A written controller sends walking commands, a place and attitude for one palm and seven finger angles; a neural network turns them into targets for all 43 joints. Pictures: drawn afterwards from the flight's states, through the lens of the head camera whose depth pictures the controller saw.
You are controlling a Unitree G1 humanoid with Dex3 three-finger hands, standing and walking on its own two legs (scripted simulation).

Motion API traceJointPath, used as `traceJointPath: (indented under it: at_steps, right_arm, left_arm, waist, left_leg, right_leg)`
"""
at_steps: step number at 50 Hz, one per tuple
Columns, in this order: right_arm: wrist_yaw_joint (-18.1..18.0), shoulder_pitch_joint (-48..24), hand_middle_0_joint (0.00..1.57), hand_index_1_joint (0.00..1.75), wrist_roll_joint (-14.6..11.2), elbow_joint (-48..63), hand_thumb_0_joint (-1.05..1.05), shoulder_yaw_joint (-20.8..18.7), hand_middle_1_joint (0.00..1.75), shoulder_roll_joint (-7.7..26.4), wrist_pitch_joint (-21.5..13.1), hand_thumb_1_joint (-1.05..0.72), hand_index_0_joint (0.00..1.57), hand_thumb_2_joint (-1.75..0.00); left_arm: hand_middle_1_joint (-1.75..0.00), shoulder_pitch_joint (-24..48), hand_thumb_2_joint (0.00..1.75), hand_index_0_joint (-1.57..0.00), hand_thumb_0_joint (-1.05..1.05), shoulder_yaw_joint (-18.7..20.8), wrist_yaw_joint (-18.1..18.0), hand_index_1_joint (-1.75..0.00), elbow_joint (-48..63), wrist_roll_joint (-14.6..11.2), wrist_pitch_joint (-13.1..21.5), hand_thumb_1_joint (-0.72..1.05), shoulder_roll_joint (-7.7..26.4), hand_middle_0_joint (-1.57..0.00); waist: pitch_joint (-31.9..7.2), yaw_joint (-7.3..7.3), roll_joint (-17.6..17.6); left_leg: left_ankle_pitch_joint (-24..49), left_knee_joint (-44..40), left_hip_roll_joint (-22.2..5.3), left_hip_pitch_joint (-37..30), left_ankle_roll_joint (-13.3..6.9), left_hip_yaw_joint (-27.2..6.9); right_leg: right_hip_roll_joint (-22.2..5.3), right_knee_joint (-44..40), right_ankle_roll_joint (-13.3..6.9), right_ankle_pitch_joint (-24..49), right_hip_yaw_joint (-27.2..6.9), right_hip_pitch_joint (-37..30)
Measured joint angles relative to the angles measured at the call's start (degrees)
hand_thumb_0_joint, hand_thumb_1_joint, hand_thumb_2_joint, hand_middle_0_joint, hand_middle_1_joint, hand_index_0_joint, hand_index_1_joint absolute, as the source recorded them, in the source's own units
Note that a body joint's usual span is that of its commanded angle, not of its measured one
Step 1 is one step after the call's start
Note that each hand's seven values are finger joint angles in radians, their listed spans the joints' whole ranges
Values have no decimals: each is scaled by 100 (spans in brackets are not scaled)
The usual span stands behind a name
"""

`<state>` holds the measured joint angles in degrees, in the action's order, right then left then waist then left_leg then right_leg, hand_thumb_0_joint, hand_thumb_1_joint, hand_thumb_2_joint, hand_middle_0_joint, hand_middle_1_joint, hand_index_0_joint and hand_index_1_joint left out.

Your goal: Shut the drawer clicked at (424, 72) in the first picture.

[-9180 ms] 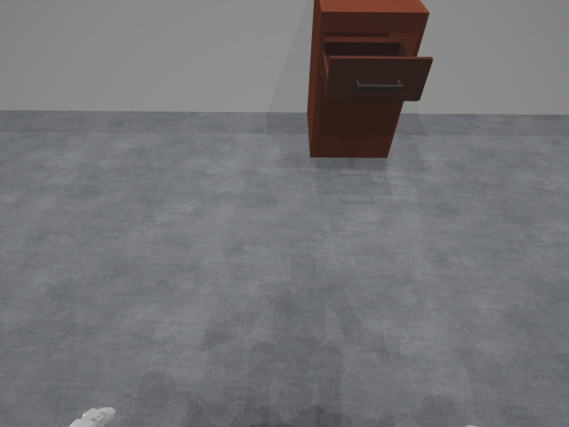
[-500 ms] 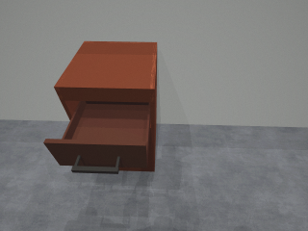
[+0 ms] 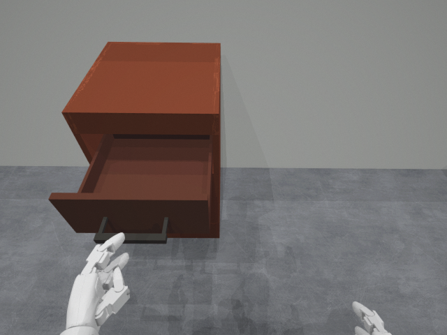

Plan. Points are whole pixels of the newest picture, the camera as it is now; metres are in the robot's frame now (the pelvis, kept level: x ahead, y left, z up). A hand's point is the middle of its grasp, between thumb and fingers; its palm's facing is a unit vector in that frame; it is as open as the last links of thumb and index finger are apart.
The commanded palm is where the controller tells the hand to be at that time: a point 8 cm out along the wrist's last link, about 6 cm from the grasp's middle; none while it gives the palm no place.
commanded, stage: raise the hand and make a fist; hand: left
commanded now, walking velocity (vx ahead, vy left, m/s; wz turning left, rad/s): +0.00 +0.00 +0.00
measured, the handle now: (133, 230) +0.40 +0.25 -0.16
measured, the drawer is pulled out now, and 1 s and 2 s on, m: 0.23 0.23 0.23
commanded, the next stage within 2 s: bring the fist close to the handle in 1.66 s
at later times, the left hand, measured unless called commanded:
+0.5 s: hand (129, 312) +0.19 +0.18 -0.06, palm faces -0.05 -1.00 -0.05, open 4.3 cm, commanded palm +0.15 +0.24 -0.05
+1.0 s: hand (123, 310) +0.19 +0.19 -0.07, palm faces -0.01 -1.00 -0.04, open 3.1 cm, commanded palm +0.17 +0.25 -0.06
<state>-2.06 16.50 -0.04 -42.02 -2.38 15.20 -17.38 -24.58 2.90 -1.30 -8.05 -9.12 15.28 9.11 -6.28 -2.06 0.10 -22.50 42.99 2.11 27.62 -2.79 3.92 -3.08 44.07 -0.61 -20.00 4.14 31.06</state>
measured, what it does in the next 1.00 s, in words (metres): lowers itself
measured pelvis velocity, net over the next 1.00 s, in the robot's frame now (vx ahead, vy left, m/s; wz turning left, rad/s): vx -0.04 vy -0.01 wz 0.01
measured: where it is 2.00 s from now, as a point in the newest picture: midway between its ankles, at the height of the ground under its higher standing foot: outside the picture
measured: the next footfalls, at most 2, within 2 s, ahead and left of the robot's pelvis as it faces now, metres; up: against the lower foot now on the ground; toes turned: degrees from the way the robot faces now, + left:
none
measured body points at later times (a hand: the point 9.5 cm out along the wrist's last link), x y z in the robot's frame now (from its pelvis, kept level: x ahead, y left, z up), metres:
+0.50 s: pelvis -0.04 -0.05 -0.10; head +0.06 -0.04 +0.34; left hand +0.18 +0.23 -0.06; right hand +0.17 -0.25 -0.20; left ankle -0.01 +0.08 -0.71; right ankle +0.02 -0.11 -0.71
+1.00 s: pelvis -0.04 -0.01 -0.10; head +0.06 +0.01 +0.34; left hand +0.18 +0.24 -0.06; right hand +0.18 -0.25 -0.16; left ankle -0.01 +0.08 -0.71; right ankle +0.02 -0.11 -0.71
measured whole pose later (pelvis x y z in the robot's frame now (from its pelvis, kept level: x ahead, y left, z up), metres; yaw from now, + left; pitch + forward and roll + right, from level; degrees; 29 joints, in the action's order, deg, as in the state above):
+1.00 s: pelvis -0.04 -0.01 -0.10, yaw +1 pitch +20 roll -3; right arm -2.2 9.3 -1.2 -30.6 -0.7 13.6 -13.3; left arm -19.3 11.2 18.3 -4.2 -16.1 27.7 14.1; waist -9.5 -0.3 0.2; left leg -33.6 76.7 -0.7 63.2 -2.2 0.3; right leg -2.2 72.7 -2.5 -29.0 7.7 63.7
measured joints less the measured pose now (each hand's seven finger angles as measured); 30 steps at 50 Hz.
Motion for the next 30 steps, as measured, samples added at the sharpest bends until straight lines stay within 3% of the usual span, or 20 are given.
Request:
traceJointPath:
  at_steps: [4, 6, 9, 12, 15, 18, 20, 24, 27, 30]
  right_arm:
    - [279, -584, 20, 30, 42, 723, 2, -263, 30, -40, -6, -91, 20, -90]
    - [329, -837, 20, 30, 25, 1069, 2, -332, 30, -51, 99, -91, 20, -90]
    - [275, -1099, 20, 30, -33, 1484, 2, -338, 30, -57, 334, -91, 20, -90]
    - [164, -1212, 20, 30, -50, 1669, 1, -245, 30, -108, 451, -91, 20, -90]
    - [62, -1231, 20, 30, -38, 1590, 1, -65, 30, -206, 409, -91, 20, -90]
    - [-11, -1205, 20, 30, -57, 1312, 1, 162, 30, -308, 300, -90, 20, -90]
    - [-37, -1149, 20, 30, -96, 1100, 1, 287, 30, -376, 261, -90, 20, -90]
    - [-67, -921, 20, 30, -166, 777, 1, 389, 30, -491, 306, -90, 21, -90]
    - [-58, -680, 20, 30, -184, 663, 2, 310, 30, -501, 350, -90, 21, -90]
    - [-41, -458, 20, 30, -191, 590, 2, 156, 30, -433, 375, -90, 21, -90]
  left_arm:
    - [-47, 45, 90, -36, 2, 172, 1165, -47, 148, -122, 1615, 93, -197, -35]
    - [-51, -80, 90, -40, 2, 228, 1563, -51, 170, -133, 1940, 92, -152, -39]
    - [-57, -353, 90, -46, 1, 341, 1783, -57, 244, -268, 1722, 91, -20, -45]
    - [-63, -585, 90, -52, 2, 584, 1724, -63, 392, -394, 1470, 90, 132, -51]
    - [-70, -555, 90, -58, 2, 886, 1812, -70, 605, -577, 1572, 90, 306, -57]
    - [-76, -175, 90, -64, 2, 1095, 2193, -76, 653, -836, 1707, 90, 466, -63]
    - [-81, 187, 90, -67, 2, 1163, 2507, -81, 565, -973, 1584, 90, 569, -67]
    - [-89, 779, 90, -75, 2, 1284, 2875, -89, 223, -1109, 930, 90, 747, -75]
    - [-96, 855, 90, -81, 2, 1396, 2763, -96, 138, -1135, 582, 90, 769, -81]
    - [-102, 733, 90, -87, 2, 1480, 2539, -102, 125, -1122, 604, 90, 689, -86]
  waist:
    - [-322, 31, -256]
    - [-369, 99, -362]
    - [-352, 264, -427]
    - [-323, 430, -351]
    - [-282, 547, -218]
    - [-222, 585, -68]
    - [-190, 560, 17]
    - [-148, 389, 116]
    - [-150, 217, 151]
    - [-204, 99, 143]
  left_leg:
    - [-537, 1275, -182, 1213, 61, 53]
    - [-761, 1845, -245, 1704, 173, 35]
    - [-1029, 2503, -297, 2254, 166, -55]
    - [-1171, 2943, -351, 2670, 269, -257]
    - [-1237, 3259, -397, 3028, 337, -492]
    - [-1250, 3484, -426, 3334, 382, -675]
    - [-1240, 3575, -436, 3488, 398, -736]
    - [-1184, 3564, -446, 3589, 406, -713]
    - [-1124, 3423, -447, 3516, 383, -617]
    - [-1060, 3247, -442, 3413, 334, -496]
  right_leg:
    - [109, 1199, -107, -452, -42, 1232]
    - [133, 1766, -166, -678, -30, 1736]
    - [148, 2384, -271, -935, 64, 2254]
    - [170, 2707, -366, -1077, 265, 2561]
    - [197, 2878, -437, -1135, 496, 2786]
    - [218, 2987, -496, -1137, 676, 2987]
    - [225, 3037, -516, -1122, 735, 3107]
    - [232, 3030, -513, -1057, 713, 3224]
    - [236, 2927, -477, -985, 621, 3200]
    - [238, 2797, -428, -908, 503, 3154]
